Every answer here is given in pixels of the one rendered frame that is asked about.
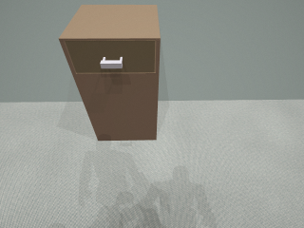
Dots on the handle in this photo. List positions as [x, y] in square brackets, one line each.
[111, 63]

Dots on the cabinet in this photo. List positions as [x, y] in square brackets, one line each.
[121, 106]

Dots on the drawer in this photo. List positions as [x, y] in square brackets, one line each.
[138, 55]

